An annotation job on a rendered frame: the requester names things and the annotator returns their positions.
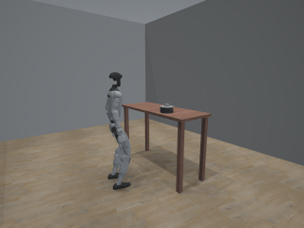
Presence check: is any left robot shin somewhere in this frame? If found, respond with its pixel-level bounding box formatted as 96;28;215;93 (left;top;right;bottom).
112;152;124;175

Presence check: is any robot right forearm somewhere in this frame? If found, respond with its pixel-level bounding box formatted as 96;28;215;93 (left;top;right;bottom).
112;110;123;135

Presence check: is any pot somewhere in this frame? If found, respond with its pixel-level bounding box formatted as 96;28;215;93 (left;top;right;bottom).
160;107;174;114

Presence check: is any robot right upper arm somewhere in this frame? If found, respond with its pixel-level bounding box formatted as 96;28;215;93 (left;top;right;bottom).
111;91;123;116

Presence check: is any humanoid robot head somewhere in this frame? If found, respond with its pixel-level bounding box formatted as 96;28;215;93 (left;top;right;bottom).
109;72;123;91

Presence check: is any right robot hand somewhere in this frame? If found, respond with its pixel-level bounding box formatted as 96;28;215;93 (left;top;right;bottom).
118;134;128;150

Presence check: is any table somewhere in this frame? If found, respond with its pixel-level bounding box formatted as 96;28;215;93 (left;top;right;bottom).
122;102;212;193

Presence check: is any lid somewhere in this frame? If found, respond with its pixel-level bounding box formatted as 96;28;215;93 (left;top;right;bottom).
160;105;174;108

